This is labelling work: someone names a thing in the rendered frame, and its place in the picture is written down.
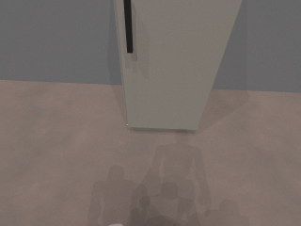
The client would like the fridge door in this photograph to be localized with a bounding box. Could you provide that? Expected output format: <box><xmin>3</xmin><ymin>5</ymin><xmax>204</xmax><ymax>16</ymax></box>
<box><xmin>116</xmin><ymin>0</ymin><xmax>242</xmax><ymax>130</ymax></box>

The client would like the handle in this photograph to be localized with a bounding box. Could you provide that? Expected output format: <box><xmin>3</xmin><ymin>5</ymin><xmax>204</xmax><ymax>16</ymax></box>
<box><xmin>123</xmin><ymin>0</ymin><xmax>134</xmax><ymax>54</ymax></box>

